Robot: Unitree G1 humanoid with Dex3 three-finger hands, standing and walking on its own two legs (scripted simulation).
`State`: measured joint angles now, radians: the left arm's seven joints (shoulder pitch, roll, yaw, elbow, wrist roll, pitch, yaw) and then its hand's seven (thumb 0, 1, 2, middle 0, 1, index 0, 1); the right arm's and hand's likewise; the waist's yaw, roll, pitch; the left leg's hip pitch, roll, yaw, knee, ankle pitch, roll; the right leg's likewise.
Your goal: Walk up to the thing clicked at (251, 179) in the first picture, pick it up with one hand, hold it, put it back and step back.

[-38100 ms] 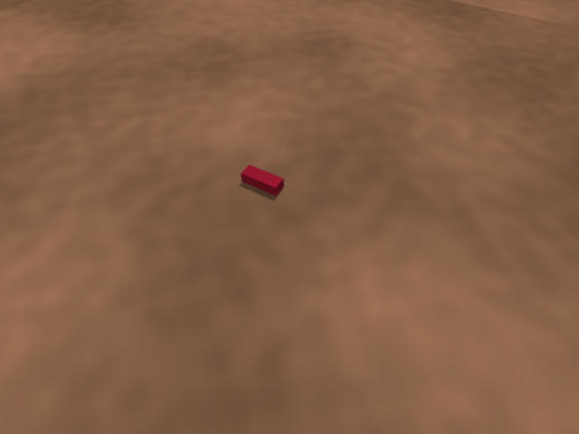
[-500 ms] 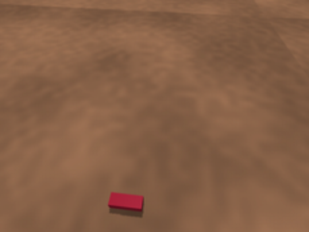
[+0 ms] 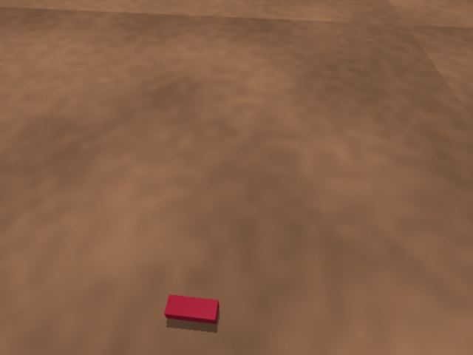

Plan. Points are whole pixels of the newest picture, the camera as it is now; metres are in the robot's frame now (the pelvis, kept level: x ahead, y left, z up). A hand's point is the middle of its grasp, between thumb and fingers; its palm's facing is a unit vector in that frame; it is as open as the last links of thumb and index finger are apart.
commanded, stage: stand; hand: left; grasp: from above
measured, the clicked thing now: (192, 309) +0.42 +0.19 -0.75
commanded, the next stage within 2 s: step back in 0.74 s
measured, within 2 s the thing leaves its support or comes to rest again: neither
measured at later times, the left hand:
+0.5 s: hand out of the picture +0.07 +0.25 -0.16, palm faces +0.01 -0.94 -0.35, open 7.4 cm
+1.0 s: hand out of the picture +0.09 +0.30 -0.17, palm faces -0.02 -0.92 -0.38, open 7.4 cm
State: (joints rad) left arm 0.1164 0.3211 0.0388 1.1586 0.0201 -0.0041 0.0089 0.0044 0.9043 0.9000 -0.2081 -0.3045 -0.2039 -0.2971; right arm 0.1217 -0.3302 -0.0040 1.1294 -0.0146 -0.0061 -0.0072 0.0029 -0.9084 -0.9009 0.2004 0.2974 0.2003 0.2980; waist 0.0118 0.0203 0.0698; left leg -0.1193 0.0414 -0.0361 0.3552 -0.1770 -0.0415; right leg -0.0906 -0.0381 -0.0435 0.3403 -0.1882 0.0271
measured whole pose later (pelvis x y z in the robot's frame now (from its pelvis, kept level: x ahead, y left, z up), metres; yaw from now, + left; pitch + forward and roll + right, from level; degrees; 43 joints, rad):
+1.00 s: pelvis -0.03 +0.03 -0.02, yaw +0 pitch -1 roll -1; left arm 0.06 0.39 0.06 0.96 0.02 0.05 0.02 0.01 0.90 0.90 -0.21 -0.30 -0.21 -0.30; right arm 0.12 -0.41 -0.05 0.98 0.00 0.04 0.02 0.00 -0.91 -0.90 0.20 0.30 0.20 0.30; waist -0.01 -0.01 0.15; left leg -0.29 -0.02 -0.02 0.66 -0.31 0.03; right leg -0.32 -0.08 -0.01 0.62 -0.27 0.04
